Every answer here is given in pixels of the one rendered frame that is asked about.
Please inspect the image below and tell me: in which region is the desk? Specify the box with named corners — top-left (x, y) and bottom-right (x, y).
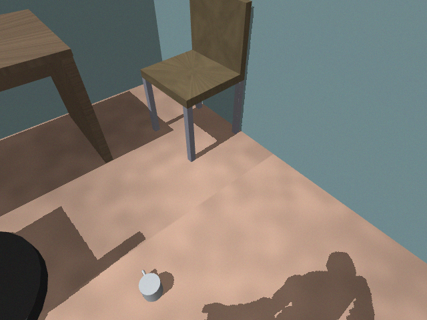
top-left (0, 9), bottom-right (113, 163)

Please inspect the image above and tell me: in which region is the mug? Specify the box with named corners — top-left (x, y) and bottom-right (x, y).
top-left (139, 270), bottom-right (163, 302)

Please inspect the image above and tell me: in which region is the chair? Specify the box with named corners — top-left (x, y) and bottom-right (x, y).
top-left (140, 0), bottom-right (252, 162)

